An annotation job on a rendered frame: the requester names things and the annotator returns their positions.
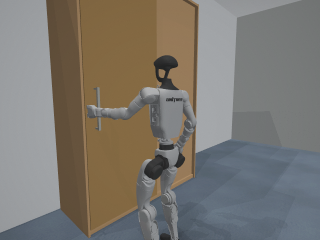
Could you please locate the right robot hand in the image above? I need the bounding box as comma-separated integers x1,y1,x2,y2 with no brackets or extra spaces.
173,143,183,154

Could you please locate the robot left upper arm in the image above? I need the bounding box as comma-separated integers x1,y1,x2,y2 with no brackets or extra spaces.
121,87,160,120

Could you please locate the robot left forearm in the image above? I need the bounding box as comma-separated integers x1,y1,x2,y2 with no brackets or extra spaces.
93,107,126,120

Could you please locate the left robot hand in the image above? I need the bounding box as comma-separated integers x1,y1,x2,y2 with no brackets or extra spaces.
86,105,97,119

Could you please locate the robot torso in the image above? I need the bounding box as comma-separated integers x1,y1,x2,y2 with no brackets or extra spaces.
149,85,183,170

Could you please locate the wardrobe door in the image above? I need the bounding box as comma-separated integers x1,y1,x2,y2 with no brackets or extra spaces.
156,0,195,192
79,0,157,231

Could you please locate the right robot thigh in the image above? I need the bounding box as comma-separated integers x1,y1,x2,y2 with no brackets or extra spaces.
160,152,185,206

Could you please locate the handle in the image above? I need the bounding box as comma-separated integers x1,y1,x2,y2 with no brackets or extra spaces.
93,87,101,131

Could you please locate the robot right upper arm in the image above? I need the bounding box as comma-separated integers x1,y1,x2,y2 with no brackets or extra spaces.
180,90,197,129

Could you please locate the robot right forearm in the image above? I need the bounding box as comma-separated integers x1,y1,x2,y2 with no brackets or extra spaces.
176,126,196,148

